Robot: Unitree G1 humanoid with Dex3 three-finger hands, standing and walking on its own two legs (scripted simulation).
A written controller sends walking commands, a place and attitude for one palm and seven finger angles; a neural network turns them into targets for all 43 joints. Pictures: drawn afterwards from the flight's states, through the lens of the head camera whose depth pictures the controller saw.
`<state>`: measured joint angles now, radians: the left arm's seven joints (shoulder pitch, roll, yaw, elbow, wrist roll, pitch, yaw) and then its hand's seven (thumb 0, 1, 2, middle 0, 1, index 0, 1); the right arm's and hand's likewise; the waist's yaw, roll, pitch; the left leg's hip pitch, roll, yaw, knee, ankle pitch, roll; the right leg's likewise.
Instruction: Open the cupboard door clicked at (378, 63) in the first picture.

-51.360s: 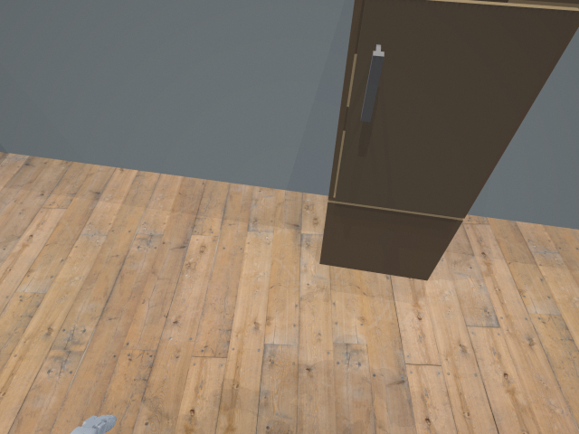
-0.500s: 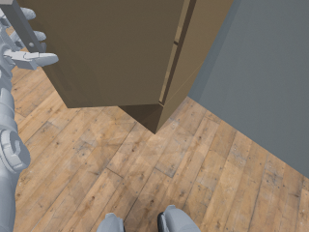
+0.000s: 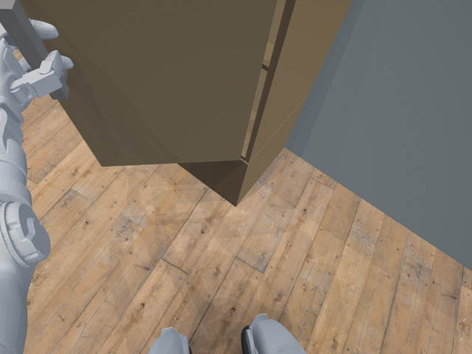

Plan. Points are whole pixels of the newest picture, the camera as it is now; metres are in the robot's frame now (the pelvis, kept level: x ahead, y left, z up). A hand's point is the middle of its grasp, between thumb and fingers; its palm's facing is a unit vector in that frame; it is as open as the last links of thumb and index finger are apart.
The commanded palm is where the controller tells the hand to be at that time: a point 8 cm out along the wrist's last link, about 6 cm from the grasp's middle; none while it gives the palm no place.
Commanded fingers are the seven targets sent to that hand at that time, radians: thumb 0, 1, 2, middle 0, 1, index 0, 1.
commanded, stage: pull the door open along its arc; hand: left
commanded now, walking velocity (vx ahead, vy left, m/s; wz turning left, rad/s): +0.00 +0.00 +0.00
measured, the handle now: (40, 46) +0.59 +0.23 +0.12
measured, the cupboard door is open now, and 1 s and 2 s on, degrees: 43 57 88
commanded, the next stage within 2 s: open thumb and fingers to let go in 1.62 s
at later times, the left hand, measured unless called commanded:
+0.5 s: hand (55, 115) +0.46 +0.20 +0.11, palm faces -0.05 -1.00 +0.00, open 6.0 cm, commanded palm +0.43 +0.25 +0.12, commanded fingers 0.00 0.90 0.90 -0.40 -1.35 -0.40 -1.35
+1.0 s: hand (71, 114) +0.46 +0.18 +0.12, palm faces +0.41 -0.91 +0.02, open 5.8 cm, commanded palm +0.41 +0.22 +0.12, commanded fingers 0.00 0.90 0.90 -0.40 -1.35 -0.40 -1.35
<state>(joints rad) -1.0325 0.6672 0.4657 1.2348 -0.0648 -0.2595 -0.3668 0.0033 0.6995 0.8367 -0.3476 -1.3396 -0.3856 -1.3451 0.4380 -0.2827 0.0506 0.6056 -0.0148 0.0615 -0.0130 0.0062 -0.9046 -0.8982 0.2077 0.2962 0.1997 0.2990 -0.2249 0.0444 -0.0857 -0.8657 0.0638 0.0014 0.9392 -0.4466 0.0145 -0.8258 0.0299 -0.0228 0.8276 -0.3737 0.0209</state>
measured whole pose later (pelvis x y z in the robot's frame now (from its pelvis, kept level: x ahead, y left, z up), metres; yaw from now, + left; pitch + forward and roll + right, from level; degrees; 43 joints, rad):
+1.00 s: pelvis -0.02 -0.03 +0.01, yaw +2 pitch +14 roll -1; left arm -0.81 0.29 0.40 1.05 -0.03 -0.35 0.22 0.02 0.71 0.85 -0.35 -1.35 -0.36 -1.35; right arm 0.37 -0.24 0.00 0.71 -0.05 -0.02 0.00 0.01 -0.91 -0.90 0.21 0.30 0.20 0.30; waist -0.12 0.04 -0.10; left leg -0.73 0.05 -0.01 0.86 -0.38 -0.02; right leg -0.71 0.01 -0.04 0.82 -0.36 -0.01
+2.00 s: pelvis +0.01 -0.04 +0.03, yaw +5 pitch +3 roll +0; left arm 0.03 -0.09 -0.16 0.02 0.04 -0.02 0.45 0.02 0.41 0.70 -0.36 -1.30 -0.35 -1.30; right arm 0.18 -0.17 0.03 0.60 -0.06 0.07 -0.03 0.01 -0.90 -0.90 0.21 0.30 0.20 0.30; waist 0.02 0.06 -0.07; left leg -0.40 0.02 -0.04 0.72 -0.39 -0.04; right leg -0.39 -0.01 -0.07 0.73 -0.41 -0.03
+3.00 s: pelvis -0.03 -0.02 +0.03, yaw +3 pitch +2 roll +0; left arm -0.06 0.06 -0.16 0.14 -0.11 -0.10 -0.02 -0.01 -0.50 0.30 -0.21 -0.34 -0.20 -0.36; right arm 0.22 -0.21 0.05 0.59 0.01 -0.08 -0.03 0.02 -0.90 -0.90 0.21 0.30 0.20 0.30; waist 0.01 0.04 -0.03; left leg -0.42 -0.01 0.01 0.73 -0.35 0.00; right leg -0.42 -0.04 -0.02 0.75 -0.36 0.01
